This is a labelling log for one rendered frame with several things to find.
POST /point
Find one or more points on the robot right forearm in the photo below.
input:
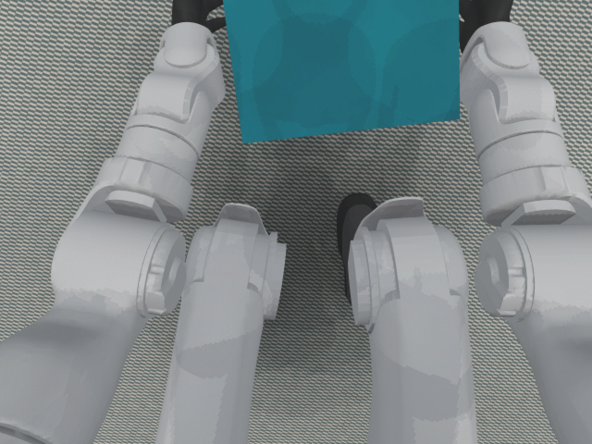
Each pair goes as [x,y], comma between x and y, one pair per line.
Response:
[519,144]

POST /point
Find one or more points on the carton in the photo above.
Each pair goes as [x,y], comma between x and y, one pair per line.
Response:
[313,67]

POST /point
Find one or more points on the robot right shin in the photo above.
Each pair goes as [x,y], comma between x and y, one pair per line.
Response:
[453,254]

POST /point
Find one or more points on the left robot upper arm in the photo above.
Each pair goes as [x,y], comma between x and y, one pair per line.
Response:
[59,375]

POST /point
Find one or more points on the robot right hand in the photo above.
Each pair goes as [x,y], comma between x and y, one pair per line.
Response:
[477,13]

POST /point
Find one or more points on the right robot foot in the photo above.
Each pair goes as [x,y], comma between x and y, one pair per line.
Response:
[352,210]

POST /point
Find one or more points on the robot left hand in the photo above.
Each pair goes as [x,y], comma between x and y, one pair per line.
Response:
[196,11]

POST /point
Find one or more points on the robot left forearm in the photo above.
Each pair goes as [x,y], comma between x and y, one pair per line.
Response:
[150,175]

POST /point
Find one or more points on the right robot upper arm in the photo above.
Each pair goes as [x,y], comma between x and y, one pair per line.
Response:
[539,279]

